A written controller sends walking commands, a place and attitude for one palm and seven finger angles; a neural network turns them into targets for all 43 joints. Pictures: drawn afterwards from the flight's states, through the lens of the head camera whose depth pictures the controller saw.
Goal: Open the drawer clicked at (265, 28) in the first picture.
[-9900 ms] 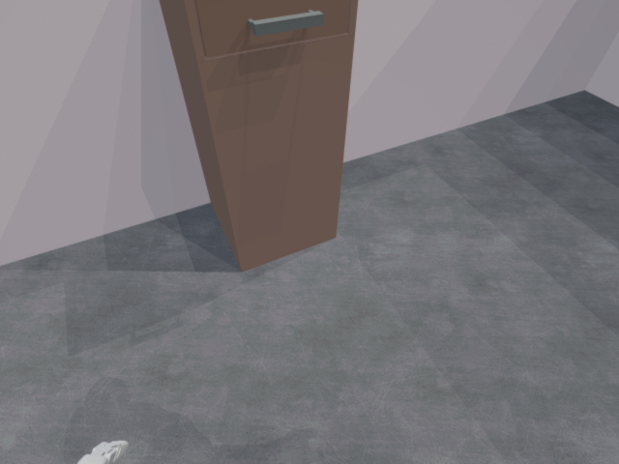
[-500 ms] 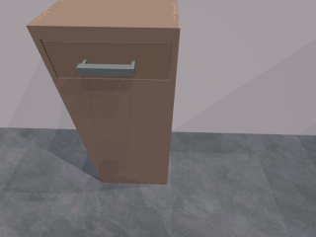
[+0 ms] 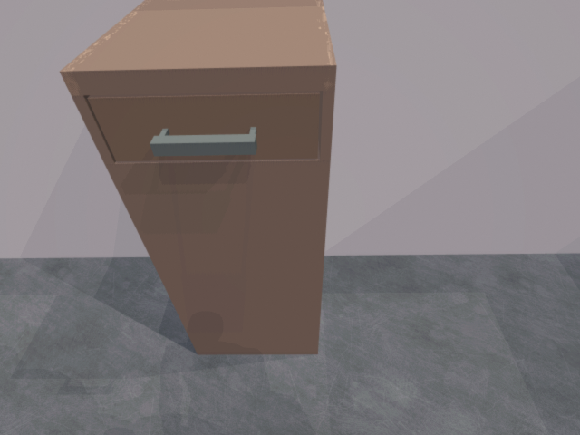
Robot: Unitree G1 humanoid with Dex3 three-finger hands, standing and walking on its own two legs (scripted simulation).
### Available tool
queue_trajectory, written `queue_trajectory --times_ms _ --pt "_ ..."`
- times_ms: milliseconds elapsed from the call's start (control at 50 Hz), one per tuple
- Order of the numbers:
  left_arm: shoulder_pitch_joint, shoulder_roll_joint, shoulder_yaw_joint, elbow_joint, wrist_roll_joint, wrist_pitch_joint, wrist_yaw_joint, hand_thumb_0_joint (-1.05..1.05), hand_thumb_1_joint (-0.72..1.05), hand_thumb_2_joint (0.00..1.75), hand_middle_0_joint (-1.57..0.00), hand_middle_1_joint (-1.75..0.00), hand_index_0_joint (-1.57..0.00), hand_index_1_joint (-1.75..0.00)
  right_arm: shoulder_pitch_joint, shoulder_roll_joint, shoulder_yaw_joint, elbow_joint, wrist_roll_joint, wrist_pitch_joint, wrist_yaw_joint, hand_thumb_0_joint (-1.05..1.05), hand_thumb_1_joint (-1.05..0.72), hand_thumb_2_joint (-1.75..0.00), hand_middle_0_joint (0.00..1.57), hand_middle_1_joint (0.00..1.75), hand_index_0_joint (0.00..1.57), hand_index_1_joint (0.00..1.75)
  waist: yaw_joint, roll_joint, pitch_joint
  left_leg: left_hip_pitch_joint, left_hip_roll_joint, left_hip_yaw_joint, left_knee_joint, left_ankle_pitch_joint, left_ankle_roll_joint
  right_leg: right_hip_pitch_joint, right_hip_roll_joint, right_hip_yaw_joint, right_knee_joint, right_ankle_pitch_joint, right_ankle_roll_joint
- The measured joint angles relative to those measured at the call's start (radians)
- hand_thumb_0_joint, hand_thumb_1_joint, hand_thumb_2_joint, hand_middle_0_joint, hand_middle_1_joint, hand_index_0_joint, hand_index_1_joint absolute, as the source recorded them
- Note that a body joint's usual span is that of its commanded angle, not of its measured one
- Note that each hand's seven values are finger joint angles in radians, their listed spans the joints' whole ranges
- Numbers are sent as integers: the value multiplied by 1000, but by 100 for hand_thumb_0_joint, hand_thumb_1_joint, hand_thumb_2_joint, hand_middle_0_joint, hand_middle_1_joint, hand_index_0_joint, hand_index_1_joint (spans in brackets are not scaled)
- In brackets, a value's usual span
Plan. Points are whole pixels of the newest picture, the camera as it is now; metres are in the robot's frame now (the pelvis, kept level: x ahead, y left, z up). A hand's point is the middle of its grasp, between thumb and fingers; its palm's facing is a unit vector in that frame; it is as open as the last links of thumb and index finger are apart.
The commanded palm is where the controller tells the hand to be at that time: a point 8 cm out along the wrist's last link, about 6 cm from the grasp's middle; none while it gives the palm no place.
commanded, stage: look again from close up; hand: left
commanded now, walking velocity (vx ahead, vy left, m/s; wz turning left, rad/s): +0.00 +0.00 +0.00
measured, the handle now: (207, 138) +0.55 +0.17 +0.15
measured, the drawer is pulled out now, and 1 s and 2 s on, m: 0.00 0.00 0.00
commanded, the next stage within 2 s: raise the hand with hooked fingers in 0.24 s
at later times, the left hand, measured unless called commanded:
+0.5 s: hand out of the picture +0.13 +0.20 -0.08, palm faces -0.07 -0.82 -0.57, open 7.4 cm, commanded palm +0.12 +0.23 -0.03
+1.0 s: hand (130, 360) +0.21 +0.22 +0.04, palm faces +0.17 -0.08 -0.98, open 10.0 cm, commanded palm +0.18 +0.22 +0.09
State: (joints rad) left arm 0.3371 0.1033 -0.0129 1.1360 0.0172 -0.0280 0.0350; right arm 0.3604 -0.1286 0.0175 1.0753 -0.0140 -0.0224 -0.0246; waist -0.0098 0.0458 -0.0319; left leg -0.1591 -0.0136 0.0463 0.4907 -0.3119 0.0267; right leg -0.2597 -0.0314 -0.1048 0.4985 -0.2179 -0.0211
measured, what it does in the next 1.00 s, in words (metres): stands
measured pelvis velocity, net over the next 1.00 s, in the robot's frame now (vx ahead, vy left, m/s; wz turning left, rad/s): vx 0.00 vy -0.03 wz -0.01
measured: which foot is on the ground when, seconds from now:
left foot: down 0.00-1.00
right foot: down 0.00-1.00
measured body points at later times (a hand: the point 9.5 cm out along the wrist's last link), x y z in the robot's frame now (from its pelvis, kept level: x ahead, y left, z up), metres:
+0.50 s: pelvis +0.00 +0.01 +0.00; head -0.01 -0.02 +0.45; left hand +0.13 +0.24 -0.05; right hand +0.05 -0.24 -0.14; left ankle -0.03 +0.10 -0.74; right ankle +0.03 -0.11 -0.74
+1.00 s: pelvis +0.00 -0.03 -0.02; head +0.01 -0.05 +0.43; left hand +0.19 +0.22 +0.09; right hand +0.27 -0.21 -0.09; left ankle -0.03 +0.10 -0.74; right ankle +0.03 -0.11 -0.74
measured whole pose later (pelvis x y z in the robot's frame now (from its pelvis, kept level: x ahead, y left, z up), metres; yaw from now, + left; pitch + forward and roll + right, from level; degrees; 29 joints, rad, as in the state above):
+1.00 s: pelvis +0.00 -0.03 -0.02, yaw -1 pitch +3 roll +1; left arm 0.32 0.39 -0.03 -0.11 1.01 -0.04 0.38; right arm 0.01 -0.22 0.00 0.56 -0.07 0.06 0.02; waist 0.15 0.05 -0.04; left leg -0.33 0.02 0.05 0.68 -0.40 -0.01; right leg -0.45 -0.01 -0.10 0.70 -0.31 -0.06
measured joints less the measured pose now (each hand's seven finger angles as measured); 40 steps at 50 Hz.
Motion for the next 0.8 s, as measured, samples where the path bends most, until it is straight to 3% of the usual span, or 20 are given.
queue_trajectory --times_ms 360,400,440,480,540,600,660,720,800 --pt "-38 22 3 -14 -4 1 9 1 92 90 -20 -30 -20 -29 -10 -10 13 48 5 -5 2 1 -91 -90 20 30 20 30 7 -10 53 46 -19 14 -67 30 10 26 -15 16 -28 12 15" --pt "54 54 -35 -316 89 78 34 2 94 90 -21 -30 -20 -30 11 -17 26 -34 29 -47 -15 1 -91 -90 20 30 20 30 33 -27 73 39 -14 37 -48 19 10 3 -8 39 0 9 10" --pt "114 97 -57 -585 123 83 100 3 93 90 -21 -31 -21 -30 25 -40 12 -86 47 -140 -50 2 -92 -90 20 30 20 30 48 -29 64 28 -15 50 -34 12 8 -19 -9 52 29 -3 6" --pt "122 125 -73 -791 178 105 157 3 92 89 -21 -32 -21 -32 18 -78 -4 -146 67 -199 -65 3 -92 -90 20 30 20 30 42 -15 41 7 -19 49 -14 4 9 -40 -14 52 51 -13 7" --pt "73 163 -80 -997 357 95 228 3 86 87 -21 -35 -21 -34 -50 -138 -17 -244 48 -229 -61 3 -92 -90 20 30 20 30 16 9 -4 -51 -20 52 34 -12 12 -97 -17 58 95 -28 5" --pt "13 185 -59 -1105 582 65 292 2 80 85 -21 -38 -21 -37 -145 -165 -42 -359 8 -185 -25 3 -92 -90 20 30 20 30 7 15 -42 -104 -13 71 75 -29 8 -158 -8 78 136 -38 0" --pt "43 179 -44 -1181 771 36 322 1 74 82 -21 -42 -21 -41 -237 -165 -57 -466 -9 -83 32 2 -92 -90 20 30 20 30 25 1 -62 -133 3 104 91 -40 0 -205 13 109 158 -37 -6" --pt "120 176 -66 -1232 899 17 318 0 67 80 -22 -46 -21 -45 -300 -165 -59 -545 -8 18 75 2 -91 -90 20 30 20 30 60 -32 -52 -150 13 114 100 -44 -9 -230 24 118 175 -42 -16" --pt "202 199 -89 -1233 1016 18 331 0 56 76 -23 -52 -23 -51 -339 -167 -63 -588 -23 87 90 2 -91 -90 20 30 20 30 125 -60 -25 -172 24 89 122 -51 -20 -239 30 93 184 -52 -30"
